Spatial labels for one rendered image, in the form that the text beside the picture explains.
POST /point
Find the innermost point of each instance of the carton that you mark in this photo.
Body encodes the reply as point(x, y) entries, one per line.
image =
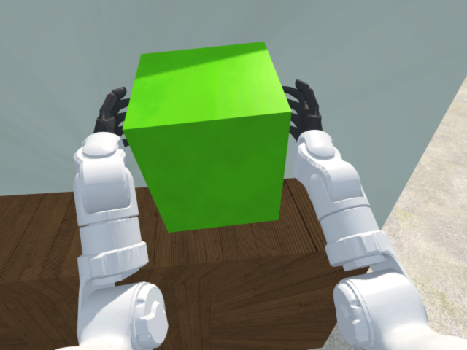
point(209, 129)

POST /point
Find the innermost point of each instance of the pedestal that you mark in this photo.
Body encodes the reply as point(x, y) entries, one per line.
point(256, 286)

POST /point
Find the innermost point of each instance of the left robot forearm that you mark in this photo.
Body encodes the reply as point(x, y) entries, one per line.
point(105, 198)

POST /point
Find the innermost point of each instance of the right robot forearm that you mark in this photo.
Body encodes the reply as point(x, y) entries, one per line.
point(342, 208)

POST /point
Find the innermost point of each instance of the robot left hand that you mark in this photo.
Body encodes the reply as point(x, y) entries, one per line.
point(109, 119)

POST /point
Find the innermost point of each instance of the left robot upper arm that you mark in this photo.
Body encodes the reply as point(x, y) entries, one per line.
point(125, 317)

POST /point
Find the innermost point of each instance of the right robot upper arm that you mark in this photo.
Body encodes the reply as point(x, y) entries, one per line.
point(382, 311)

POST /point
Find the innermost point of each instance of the robot right hand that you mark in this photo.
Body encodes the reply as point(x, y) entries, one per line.
point(308, 116)

